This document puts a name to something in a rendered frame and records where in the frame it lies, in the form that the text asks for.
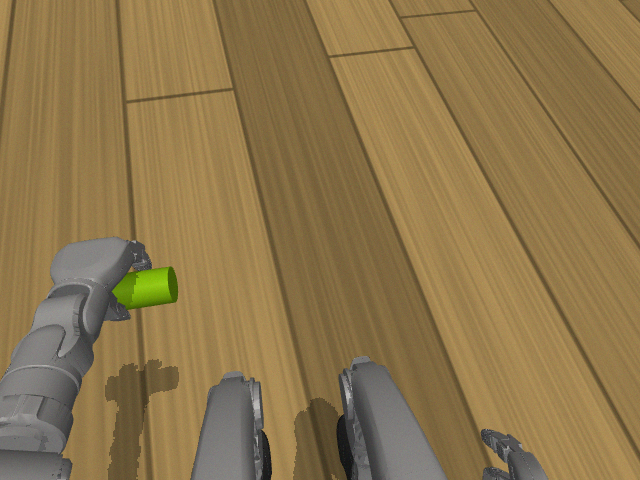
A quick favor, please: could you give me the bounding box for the can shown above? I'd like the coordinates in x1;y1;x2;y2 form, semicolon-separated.
112;267;178;310

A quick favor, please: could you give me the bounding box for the right robot foot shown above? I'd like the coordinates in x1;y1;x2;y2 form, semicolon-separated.
337;414;354;480

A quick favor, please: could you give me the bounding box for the left robot arm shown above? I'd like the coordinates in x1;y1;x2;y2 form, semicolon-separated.
0;278;110;480

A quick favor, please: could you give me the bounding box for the right robot hand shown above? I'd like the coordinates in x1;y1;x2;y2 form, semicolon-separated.
481;429;549;480

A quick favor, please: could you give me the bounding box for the left robot hand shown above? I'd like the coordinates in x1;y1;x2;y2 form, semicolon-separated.
50;237;152;321

